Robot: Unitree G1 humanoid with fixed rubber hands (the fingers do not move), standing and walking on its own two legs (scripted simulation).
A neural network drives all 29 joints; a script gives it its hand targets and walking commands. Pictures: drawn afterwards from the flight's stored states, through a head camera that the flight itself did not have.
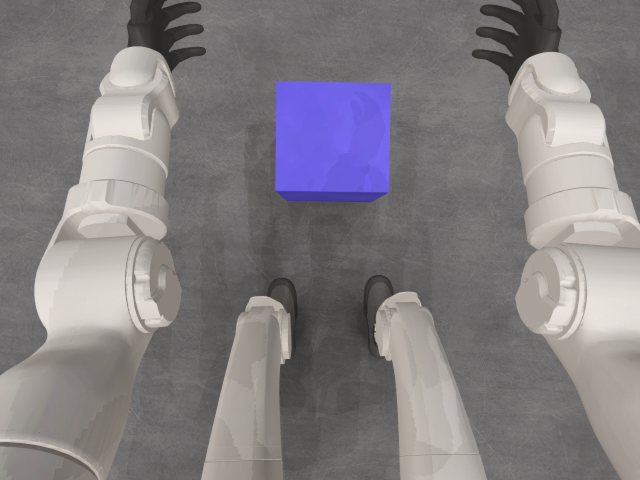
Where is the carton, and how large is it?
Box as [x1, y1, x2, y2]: [275, 81, 390, 201]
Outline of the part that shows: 277,81 275,190 287,200 371,201 388,192 390,83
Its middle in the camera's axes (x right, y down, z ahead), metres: +0.02 -0.19 +0.83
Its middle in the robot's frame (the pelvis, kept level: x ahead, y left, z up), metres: +0.52 -0.01 -0.52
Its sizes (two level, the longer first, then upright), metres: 0.210 0.200 0.250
